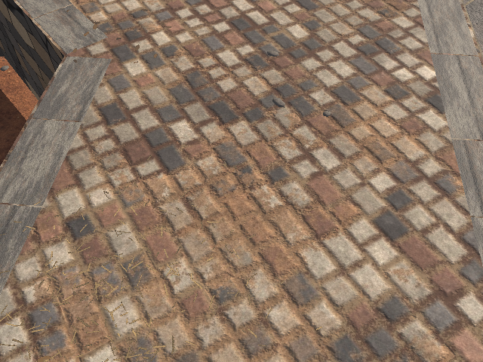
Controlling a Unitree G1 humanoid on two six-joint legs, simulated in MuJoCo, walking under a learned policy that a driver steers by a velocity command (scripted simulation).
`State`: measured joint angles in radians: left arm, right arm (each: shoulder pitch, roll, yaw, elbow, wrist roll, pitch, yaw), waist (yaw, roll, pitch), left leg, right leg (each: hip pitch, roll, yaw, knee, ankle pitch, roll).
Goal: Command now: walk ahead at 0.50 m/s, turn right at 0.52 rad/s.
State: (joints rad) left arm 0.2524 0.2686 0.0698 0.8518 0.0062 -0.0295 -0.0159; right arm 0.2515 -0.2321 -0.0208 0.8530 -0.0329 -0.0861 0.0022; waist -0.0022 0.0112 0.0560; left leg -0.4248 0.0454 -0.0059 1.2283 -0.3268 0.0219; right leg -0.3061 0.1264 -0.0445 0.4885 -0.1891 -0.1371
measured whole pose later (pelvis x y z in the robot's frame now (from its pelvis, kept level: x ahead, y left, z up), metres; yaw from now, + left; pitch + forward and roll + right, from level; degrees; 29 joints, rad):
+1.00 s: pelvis +0.54 -0.05 +0.00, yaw -8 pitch +1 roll +1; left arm 0.09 0.23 0.02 0.79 0.04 -0.08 -0.01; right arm 0.42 -0.23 -0.04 0.97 0.00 -0.06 0.00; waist -0.06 0.02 0.04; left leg -0.22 -0.02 -0.02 1.00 -0.41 0.08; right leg -0.38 0.00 -0.10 0.54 -0.18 -0.07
